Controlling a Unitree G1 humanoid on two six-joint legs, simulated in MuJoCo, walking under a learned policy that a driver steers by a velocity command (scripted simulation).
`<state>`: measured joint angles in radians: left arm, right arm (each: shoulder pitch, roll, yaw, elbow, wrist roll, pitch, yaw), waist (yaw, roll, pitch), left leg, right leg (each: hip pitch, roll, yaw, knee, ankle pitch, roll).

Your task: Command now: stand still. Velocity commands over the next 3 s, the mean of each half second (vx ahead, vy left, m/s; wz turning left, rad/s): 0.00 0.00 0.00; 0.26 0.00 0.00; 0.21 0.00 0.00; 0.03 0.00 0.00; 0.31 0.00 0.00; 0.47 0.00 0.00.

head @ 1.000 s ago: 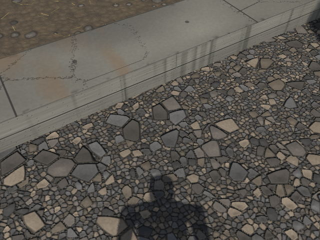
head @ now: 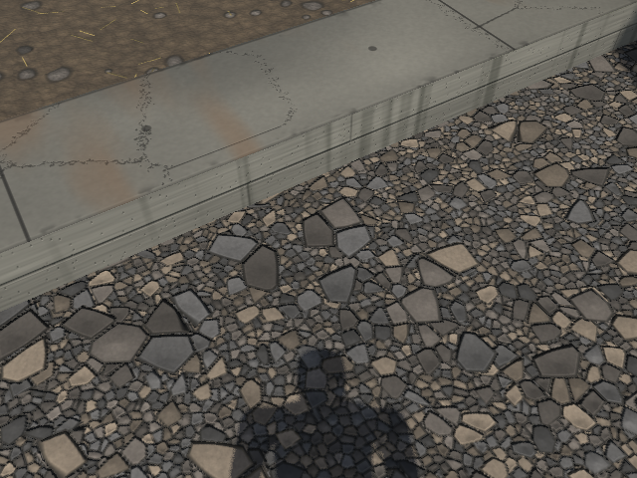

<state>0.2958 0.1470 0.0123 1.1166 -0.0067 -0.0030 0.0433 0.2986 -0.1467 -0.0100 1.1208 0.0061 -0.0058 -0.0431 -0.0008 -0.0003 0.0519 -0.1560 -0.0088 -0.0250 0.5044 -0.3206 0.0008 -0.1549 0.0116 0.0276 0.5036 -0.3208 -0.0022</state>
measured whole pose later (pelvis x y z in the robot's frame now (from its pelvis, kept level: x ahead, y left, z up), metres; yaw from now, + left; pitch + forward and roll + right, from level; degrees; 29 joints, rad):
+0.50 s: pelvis -0.03 +0.00 +0.00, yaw +0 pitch -1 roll +0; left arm 0.34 0.13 0.00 1.12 -0.01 -0.01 0.04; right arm 0.34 -0.13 0.00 1.12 0.01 -0.01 -0.04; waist 0.00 0.00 0.04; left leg -0.21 -0.01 -0.02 0.51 -0.28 0.00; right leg -0.21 0.01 0.03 0.51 -0.28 0.00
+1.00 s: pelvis +0.08 -0.03 +0.00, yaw +0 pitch +2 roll +0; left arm 0.45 0.16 0.03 1.05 -0.01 -0.13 -0.01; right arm 0.37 -0.21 -0.03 1.02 0.04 -0.12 0.00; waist 0.03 0.02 -0.03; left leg -0.47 0.00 -0.04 1.19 -0.36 0.07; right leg -0.11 0.05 -0.02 0.45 -0.36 -0.05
